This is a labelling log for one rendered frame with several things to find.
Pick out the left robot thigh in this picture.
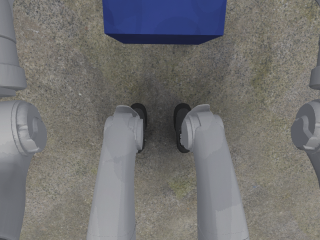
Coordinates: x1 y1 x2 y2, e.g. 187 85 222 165
86 112 143 240

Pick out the robot thigh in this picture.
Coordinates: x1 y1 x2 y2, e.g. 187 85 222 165
86 112 143 240
183 111 250 240

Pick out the right robot upper arm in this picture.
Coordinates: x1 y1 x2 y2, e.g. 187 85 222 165
290 99 320 189

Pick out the carton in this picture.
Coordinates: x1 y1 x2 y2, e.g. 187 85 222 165
102 0 227 45

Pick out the left robot upper arm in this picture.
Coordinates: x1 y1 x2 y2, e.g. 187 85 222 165
0 100 47 240

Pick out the robot left forearm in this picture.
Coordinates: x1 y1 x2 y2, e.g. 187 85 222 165
0 0 28 98

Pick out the right robot thigh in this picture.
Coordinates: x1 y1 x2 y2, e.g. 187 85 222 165
183 111 250 240

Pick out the robot right forearm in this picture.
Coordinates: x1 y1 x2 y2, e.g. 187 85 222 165
309 0 320 95

